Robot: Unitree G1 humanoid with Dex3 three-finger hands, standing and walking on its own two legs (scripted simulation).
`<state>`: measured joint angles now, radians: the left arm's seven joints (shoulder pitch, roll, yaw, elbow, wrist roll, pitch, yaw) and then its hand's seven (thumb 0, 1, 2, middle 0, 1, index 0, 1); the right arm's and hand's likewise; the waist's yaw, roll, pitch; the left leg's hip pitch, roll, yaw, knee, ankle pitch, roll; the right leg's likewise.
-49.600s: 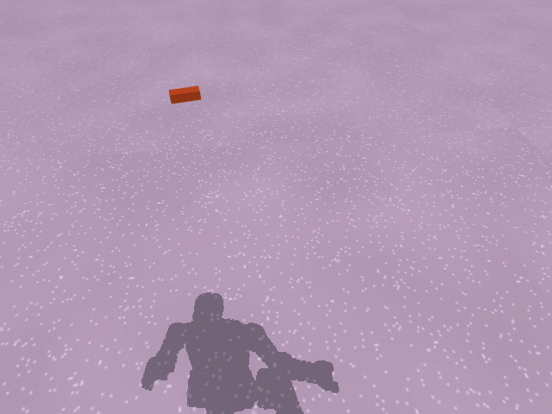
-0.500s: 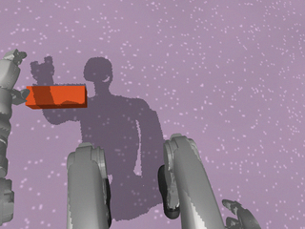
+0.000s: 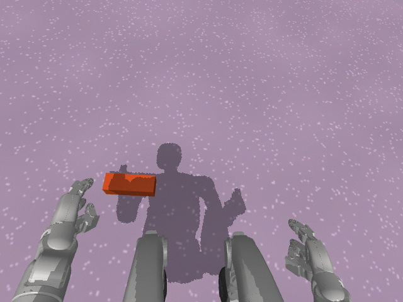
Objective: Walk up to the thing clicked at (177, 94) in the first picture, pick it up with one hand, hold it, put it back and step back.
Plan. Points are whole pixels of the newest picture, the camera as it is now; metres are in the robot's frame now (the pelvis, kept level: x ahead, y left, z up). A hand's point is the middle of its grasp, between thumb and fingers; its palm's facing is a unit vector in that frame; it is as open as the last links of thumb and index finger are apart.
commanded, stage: home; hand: left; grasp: from above
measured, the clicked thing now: (130, 184) +0.51 +0.25 -0.55
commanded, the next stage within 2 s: none
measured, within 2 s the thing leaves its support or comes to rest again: neither
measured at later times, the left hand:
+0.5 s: hand (76, 244) +0.22 +0.18 +0.08, palm faces +0.10 -0.97 -0.20, open 7.4 cm
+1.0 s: hand (76, 251) +0.21 +0.18 +0.08, palm faces +0.09 -0.98 -0.20, open 7.4 cm
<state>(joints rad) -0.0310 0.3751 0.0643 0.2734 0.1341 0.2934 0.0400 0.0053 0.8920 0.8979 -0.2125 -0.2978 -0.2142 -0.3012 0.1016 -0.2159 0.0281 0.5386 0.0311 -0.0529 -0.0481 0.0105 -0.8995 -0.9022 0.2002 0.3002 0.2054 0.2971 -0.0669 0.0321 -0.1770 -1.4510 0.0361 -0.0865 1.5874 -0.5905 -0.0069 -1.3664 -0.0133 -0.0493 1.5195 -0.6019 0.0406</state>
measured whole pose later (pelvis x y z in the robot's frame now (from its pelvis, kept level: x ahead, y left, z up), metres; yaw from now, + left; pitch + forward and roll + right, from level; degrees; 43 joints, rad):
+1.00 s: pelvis +0.06 -0.01 +0.13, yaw +3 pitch +10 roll -3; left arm 0.49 0.22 0.03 -0.13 -0.05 0.45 0.02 0.01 0.90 0.90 -0.20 -0.30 -0.20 -0.30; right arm 0.28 -0.21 0.03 0.54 0.00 -0.24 -0.18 0.02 -0.90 -0.90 0.20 0.30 0.21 0.30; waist -0.04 0.05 -0.14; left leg -0.70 0.04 -0.06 1.00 -0.48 -0.01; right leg -0.62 -0.02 -0.05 0.93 -0.48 0.03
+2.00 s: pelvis +0.06 -0.01 +0.13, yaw +3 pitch +10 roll -3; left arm 0.50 0.23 0.02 -0.14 -0.05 0.46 0.02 0.01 0.90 0.90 -0.20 -0.30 -0.20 -0.30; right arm 0.29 -0.21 0.03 0.54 0.00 -0.24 -0.19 0.02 -0.90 -0.90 0.20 0.30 0.21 0.30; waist -0.04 0.05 -0.15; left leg -0.71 0.04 -0.06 1.01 -0.48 -0.02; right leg -0.63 -0.01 -0.05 0.94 -0.49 0.03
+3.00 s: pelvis +0.06 -0.01 +0.17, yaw +4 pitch -1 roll +0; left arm 0.24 0.29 0.05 0.88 0.04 0.03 0.03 0.00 0.91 0.90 -0.20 -0.30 -0.21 -0.30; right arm 0.19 -0.29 -0.05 0.95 -0.05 -0.02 -0.02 0.01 -0.90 -0.90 0.20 0.30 0.21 0.30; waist 0.02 0.01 0.05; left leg -0.32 0.00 -0.03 0.66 -0.33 0.00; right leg -0.27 -0.05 -0.03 0.64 -0.36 0.03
